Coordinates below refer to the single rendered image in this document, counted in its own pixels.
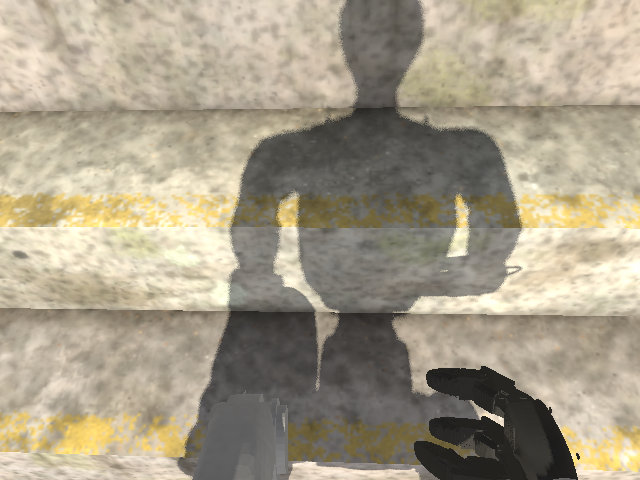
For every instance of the right robot hand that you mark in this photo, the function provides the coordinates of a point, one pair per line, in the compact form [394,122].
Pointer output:
[530,446]

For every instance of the left robot thigh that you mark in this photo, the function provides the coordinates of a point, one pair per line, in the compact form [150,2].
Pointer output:
[247,439]

